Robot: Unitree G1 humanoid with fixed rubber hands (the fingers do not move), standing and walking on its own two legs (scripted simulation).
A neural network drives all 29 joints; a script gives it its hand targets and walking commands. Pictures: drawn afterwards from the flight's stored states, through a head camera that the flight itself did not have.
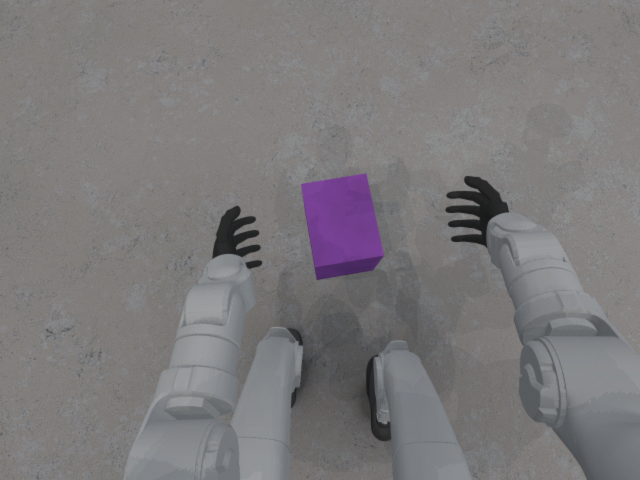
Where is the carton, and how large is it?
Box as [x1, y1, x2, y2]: [301, 173, 383, 279]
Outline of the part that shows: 365,173 301,184 317,279 371,270 383,255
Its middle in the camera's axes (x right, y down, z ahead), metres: +0.05 -0.02 +1.01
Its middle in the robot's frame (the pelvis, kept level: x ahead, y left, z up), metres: +0.53 -0.01 -0.57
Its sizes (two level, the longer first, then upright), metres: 0.207 0.161 0.210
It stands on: the floor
